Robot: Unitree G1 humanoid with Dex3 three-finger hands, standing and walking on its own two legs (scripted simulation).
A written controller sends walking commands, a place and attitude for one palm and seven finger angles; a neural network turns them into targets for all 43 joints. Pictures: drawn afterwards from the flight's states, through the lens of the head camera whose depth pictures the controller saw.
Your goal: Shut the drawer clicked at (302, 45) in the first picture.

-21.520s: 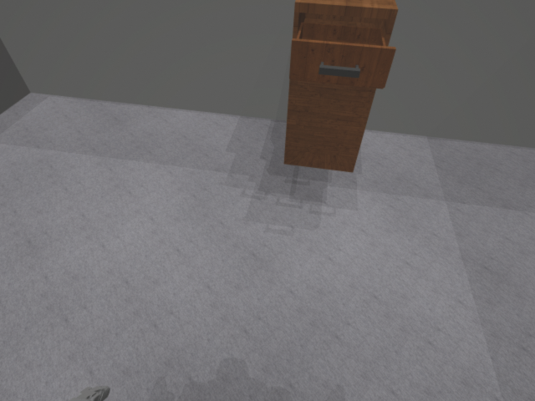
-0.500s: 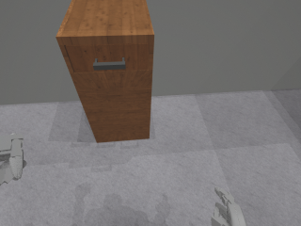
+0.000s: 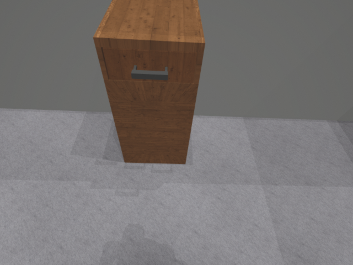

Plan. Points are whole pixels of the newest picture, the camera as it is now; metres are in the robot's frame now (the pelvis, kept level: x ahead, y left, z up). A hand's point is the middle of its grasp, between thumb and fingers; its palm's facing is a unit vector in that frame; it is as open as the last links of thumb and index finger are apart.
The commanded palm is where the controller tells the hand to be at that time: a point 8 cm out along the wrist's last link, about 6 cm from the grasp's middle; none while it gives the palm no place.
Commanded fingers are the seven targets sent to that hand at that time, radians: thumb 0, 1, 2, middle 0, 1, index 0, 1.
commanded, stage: let the arm hang, fingers relaxed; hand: left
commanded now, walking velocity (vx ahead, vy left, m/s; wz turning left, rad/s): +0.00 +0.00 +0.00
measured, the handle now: (150, 71) +0.78 +0.16 -0.03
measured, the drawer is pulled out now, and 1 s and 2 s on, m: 0.00 0.00 0.00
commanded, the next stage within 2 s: look to check the result in 0.64 s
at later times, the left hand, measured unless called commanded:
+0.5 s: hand out of the picture -0.02 +0.16 -0.17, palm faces +0.02 -0.99 -0.16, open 7.3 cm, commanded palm none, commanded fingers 0.00 0.90 0.90 -0.20 -0.30 -0.20 -0.30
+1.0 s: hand out of the picture -0.02 +0.14 -0.17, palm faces +0.04 -0.99 -0.16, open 7.4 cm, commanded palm none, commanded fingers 0.00 0.90 0.90 -0.20 -0.30 -0.20 -0.30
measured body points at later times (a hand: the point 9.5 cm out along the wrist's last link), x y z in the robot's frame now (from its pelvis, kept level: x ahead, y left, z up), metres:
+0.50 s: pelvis -0.01 +0.00 +0.00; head +0.00 +0.00 +0.45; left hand -0.02 +0.21 -0.16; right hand -0.04 -0.20 -0.16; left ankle +0.06 +0.11 -0.73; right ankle -0.03 -0.10 -0.73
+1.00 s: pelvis +0.01 -0.01 +0.00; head +0.02 -0.02 +0.45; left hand -0.02 +0.19 -0.16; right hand -0.01 -0.21 -0.16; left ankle +0.06 +0.11 -0.73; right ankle -0.03 -0.10 -0.73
